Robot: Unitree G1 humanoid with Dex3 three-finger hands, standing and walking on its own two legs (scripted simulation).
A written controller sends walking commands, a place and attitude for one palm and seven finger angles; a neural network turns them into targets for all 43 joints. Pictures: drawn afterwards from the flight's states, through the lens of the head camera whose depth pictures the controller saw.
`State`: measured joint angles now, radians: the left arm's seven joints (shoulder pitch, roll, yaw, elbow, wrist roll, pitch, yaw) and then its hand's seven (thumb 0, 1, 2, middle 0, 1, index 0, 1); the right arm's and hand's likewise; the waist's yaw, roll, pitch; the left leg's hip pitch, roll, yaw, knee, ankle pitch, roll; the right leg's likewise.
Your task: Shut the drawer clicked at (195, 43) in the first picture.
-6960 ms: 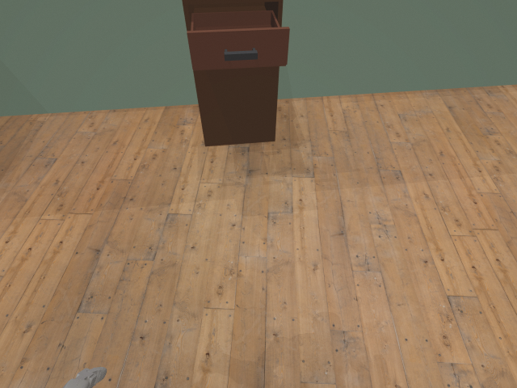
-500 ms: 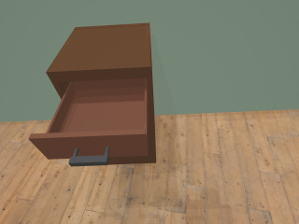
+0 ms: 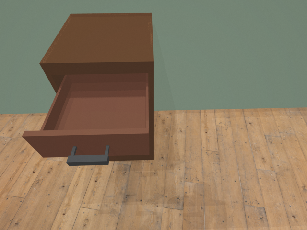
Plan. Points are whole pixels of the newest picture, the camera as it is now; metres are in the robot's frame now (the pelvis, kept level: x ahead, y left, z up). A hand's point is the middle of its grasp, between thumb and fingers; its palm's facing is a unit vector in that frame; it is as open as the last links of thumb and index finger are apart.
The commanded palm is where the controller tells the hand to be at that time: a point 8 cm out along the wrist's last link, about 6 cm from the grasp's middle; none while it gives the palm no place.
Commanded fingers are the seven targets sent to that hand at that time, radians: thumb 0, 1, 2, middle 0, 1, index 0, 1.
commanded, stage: look again from close up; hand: left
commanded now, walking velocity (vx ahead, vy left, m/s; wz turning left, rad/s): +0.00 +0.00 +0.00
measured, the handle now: (89, 154) +0.34 +0.23 -0.07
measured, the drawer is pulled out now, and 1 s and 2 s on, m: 0.29 0.29 0.29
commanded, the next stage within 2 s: shuffle to correct the standing spot in 0.38 s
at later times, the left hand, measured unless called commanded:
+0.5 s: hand out of the picture -0.04 +0.25 -0.18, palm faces +0.03 -0.98 -0.17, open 7.4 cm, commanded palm none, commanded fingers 0.00 0.90 0.90 -0.20 -0.30 -0.20 -0.30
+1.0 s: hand out of the picture +0.04 +0.21 -0.18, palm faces +0.07 -0.98 -0.18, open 7.3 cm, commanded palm none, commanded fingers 0.00 0.90 0.90 -0.20 -0.30 -0.20 -0.30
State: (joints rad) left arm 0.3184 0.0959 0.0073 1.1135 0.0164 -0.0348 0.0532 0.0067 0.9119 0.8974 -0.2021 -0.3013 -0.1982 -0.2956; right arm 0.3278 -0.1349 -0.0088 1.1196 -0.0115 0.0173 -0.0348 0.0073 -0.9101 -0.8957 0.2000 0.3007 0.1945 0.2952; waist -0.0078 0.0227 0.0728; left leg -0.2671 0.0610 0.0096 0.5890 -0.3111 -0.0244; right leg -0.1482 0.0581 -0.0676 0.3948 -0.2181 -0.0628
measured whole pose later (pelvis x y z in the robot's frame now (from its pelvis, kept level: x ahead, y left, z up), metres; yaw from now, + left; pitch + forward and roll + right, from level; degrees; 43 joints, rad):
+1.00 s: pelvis +0.06 +0.05 -0.01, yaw +3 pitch -1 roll +0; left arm 0.35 0.13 0.01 1.08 0.03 -0.01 0.04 0.02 0.93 0.90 -0.20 -0.30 -0.20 -0.30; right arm 0.38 -0.12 -0.01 1.15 -0.02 -0.01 -0.03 0.01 -0.91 -0.90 0.20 0.30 0.20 0.30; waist -0.02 -0.01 -0.02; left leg -0.17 -0.07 0.03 0.50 -0.33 0.08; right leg -0.25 0.01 -0.07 0.53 -0.26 -0.04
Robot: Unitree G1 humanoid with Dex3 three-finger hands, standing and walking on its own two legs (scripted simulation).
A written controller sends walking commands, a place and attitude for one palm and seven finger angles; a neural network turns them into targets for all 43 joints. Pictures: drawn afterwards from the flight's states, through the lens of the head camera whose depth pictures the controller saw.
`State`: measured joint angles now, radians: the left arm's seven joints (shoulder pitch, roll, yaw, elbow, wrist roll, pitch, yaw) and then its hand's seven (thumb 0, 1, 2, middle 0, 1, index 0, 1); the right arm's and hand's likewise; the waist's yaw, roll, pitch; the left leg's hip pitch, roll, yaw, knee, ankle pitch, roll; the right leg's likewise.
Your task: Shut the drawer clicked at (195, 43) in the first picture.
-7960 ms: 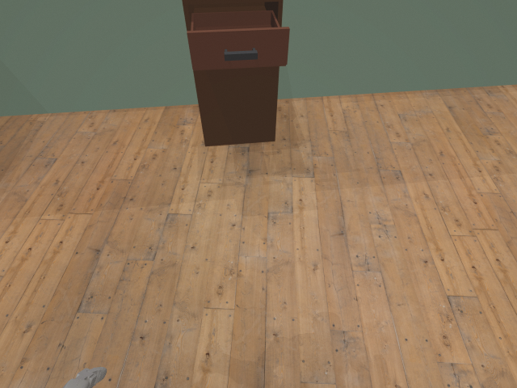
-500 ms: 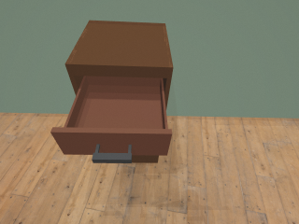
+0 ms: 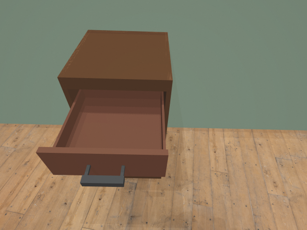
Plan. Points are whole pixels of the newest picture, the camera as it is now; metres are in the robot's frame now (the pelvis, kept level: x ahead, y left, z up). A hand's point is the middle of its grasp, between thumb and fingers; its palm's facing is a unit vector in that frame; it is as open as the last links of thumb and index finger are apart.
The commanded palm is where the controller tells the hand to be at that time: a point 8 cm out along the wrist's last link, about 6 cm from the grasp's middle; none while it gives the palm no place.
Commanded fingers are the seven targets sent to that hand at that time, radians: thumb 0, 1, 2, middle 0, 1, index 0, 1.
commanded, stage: come to a stop and stand still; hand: left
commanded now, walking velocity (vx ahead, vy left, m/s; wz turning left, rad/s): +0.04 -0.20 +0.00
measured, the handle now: (104, 174) +0.30 +0.17 -0.06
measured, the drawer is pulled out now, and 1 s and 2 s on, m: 0.29 0.29 0.29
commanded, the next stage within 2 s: look again from close up in 1.34 s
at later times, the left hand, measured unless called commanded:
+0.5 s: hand out of the picture -0.01 +0.13 -0.17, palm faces +0.08 -0.98 -0.19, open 7.4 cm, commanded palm none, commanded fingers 0.00 0.90 0.90 -0.20 -0.30 -0.20 -0.30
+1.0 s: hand out of the picture -0.08 +0.14 -0.16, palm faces +0.05 -0.98 -0.21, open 7.4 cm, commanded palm none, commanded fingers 0.00 0.90 0.90 -0.20 -0.30 -0.20 -0.30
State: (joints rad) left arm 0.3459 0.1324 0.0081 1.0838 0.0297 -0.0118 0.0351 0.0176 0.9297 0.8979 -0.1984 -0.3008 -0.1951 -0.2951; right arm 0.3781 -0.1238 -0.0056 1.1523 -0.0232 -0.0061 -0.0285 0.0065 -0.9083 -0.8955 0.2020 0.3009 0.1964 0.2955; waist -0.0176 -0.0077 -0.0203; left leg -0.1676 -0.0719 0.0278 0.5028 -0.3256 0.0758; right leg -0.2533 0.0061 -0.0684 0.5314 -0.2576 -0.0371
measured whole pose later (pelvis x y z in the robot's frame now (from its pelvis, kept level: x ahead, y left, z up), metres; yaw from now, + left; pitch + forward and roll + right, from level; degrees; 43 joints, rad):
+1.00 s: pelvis -0.03 -0.02 +0.00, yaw +2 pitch +0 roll +1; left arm 0.40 0.12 0.00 1.07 0.03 0.01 0.03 0.01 0.91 0.90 -0.20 -0.30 -0.19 -0.30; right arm 0.35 -0.13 -0.02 1.14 -0.02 0.02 -0.01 0.01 -0.91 -0.90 0.20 0.30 0.20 0.30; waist -0.02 0.02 0.01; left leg -0.33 -0.01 0.06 0.55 -0.28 0.02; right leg -0.14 0.02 -0.07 0.48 -0.34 -0.06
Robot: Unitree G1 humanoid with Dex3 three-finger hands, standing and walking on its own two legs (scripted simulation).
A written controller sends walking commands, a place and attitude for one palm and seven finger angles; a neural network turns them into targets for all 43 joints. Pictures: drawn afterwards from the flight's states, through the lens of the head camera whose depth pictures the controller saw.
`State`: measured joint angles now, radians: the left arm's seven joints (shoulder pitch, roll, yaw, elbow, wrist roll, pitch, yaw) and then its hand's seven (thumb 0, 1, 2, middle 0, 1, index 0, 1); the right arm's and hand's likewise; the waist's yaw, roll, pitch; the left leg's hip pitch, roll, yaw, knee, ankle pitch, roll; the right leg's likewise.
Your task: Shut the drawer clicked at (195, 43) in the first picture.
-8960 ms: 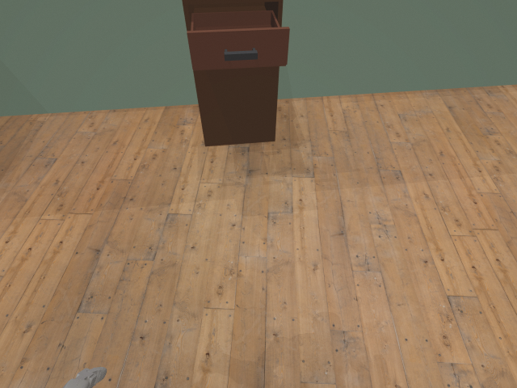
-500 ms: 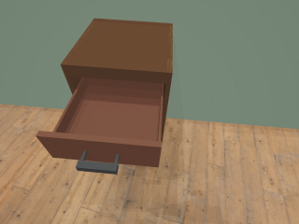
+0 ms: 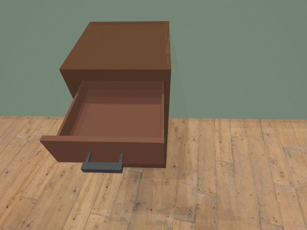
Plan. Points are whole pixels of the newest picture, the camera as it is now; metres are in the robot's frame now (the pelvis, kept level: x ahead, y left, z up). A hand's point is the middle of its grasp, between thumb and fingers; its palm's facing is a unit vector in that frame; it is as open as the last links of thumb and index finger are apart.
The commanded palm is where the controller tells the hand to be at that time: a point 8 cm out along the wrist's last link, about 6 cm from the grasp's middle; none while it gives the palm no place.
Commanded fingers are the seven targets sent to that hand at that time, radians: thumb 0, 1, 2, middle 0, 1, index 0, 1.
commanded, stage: come to a stop and stand still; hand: left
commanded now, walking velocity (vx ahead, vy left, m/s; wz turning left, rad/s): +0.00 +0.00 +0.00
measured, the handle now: (104, 161) +0.33 +0.18 -0.07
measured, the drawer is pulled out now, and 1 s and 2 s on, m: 0.29 0.29 0.29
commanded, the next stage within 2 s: look again from close up in 0.34 s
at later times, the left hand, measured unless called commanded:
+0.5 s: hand out of the picture +0.00 +0.15 -0.17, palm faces +0.00 -0.98 -0.18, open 7.4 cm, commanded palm none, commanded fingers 0.00 0.90 0.90 -0.20 -0.30 -0.20 -0.30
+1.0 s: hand out of the picture +0.04 +0.19 -0.18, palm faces -0.01 -0.98 -0.22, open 7.3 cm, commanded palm none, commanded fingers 0.00 0.90 0.90 -0.20 -0.30 -0.20 -0.30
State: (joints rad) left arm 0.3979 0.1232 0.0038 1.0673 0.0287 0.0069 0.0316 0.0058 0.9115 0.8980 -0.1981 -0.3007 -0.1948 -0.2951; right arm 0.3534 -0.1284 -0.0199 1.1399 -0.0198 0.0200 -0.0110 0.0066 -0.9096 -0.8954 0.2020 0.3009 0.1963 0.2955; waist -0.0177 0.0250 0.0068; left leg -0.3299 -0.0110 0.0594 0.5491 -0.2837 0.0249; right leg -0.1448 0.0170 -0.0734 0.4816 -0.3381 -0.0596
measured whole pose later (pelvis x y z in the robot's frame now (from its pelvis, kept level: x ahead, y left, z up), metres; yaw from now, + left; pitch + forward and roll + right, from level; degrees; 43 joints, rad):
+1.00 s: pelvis +0.01 +0.02 +0.00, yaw -1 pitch -1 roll +0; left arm 0.26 0.16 -0.02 1.04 0.02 -0.01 0.05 0.01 0.92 0.90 -0.20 -0.30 -0.20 -0.30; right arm 0.22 -0.17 0.00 1.09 -0.02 0.00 -0.02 0.01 -0.91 -0.90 0.20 0.30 0.20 0.30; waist -0.01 0.00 0.06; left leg -0.24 -0.02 0.06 0.52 -0.27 0.05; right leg -0.11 0.01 -0.06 0.49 -0.37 -0.03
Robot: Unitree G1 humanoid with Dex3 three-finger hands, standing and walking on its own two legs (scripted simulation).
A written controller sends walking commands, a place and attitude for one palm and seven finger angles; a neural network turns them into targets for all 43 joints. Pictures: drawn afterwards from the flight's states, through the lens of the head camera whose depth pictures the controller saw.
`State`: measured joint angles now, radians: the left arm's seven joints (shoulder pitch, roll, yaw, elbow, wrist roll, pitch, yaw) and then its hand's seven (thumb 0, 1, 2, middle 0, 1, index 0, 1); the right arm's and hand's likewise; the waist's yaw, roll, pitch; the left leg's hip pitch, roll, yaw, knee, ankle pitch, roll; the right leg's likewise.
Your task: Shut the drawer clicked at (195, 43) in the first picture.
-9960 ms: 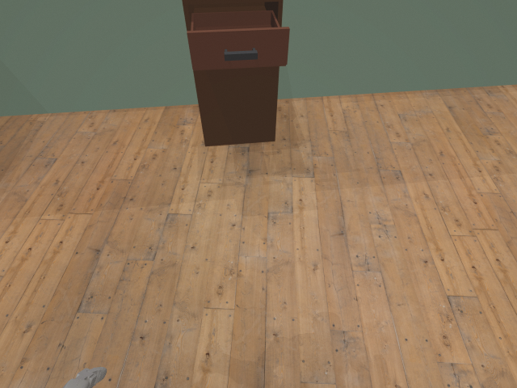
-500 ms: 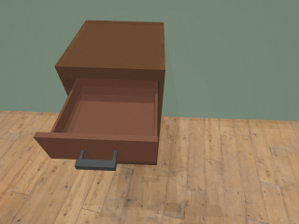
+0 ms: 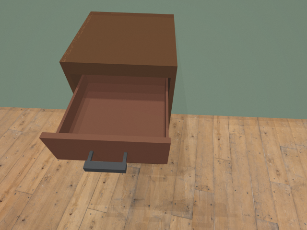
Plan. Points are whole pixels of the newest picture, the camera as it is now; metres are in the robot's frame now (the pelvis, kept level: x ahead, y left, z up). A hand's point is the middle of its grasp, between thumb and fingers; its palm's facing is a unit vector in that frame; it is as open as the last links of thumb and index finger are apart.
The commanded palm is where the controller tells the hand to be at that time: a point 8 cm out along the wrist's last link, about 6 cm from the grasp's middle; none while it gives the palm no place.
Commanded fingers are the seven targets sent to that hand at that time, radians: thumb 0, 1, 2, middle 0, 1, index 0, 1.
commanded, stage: raise the hand and make a fist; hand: left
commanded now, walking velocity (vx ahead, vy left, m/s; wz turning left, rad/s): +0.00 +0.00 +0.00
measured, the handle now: (106, 160) +0.32 +0.17 -0.06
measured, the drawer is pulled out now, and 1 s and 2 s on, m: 0.29 0.29 0.29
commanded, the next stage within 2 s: bring the fist close to the handle in 1.98 s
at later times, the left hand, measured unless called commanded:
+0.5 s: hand out of the picture +0.13 +0.13 -0.05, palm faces +0.02 -1.00 +0.03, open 6.0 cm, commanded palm +0.11 +0.21 -0.04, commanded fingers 0.00 0.90 0.90 -0.64 -0.78 -0.64 -0.78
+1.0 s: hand (87, 211) +0.16 +0.17 +0.00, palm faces +0.16 -0.99 -0.06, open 3.6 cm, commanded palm +0.11 +0.20 +0.00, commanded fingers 0.00 0.90 0.90 -1.14 -1.32 -1.14 -1.32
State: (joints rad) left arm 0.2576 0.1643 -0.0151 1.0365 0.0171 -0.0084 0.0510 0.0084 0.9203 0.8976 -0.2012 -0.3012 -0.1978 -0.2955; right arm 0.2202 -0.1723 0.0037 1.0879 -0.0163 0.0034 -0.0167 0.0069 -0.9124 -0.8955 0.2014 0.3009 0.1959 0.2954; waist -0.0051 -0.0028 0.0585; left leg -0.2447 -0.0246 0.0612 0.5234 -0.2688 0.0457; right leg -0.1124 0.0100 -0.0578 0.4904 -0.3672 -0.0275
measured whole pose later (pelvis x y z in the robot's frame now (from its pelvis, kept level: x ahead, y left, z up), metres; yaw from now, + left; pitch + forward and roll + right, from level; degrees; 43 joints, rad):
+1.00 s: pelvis +0.00 -0.01 -0.06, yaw +1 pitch +12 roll +0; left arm 0.69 0.15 0.09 -0.23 -0.22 -0.41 -0.09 0.02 0.90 0.90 -0.95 -1.11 -0.94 -1.11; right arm 0.30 -0.21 -0.03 0.55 0.03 -0.13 -0.03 0.02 -0.90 -0.90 0.20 0.30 0.20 0.30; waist -0.01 0.02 -0.14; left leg -0.76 0.00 0.03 1.02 -0.48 0.03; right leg -0.71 0.04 -0.10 1.00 -0.51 -0.08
